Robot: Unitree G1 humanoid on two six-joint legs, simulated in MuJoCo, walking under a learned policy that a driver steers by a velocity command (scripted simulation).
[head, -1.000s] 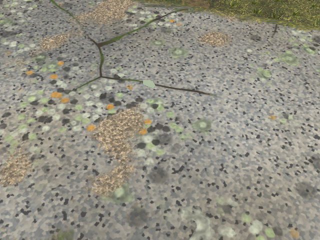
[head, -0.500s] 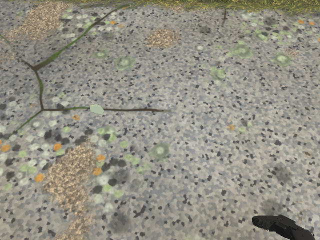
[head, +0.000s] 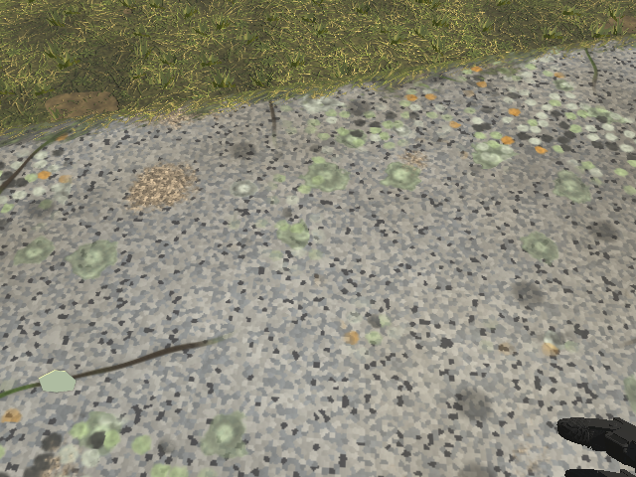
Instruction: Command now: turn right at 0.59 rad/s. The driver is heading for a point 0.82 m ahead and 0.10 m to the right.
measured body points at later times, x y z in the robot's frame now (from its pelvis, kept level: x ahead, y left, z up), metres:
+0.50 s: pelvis +0.05 -0.03 +0.01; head +0.05 -0.05 +0.46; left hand +0.26 +0.17 -0.08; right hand +0.07 -0.32 -0.10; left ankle +0.08 +0.10 -0.72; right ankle -0.01 -0.14 -0.73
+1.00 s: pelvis +0.28 -0.09 -0.01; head +0.31 -0.10 +0.44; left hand +0.35 +0.17 -0.14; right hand +0.41 -0.39 -0.09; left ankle +0.41 -0.05 -0.72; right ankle +0.03 -0.15 -0.65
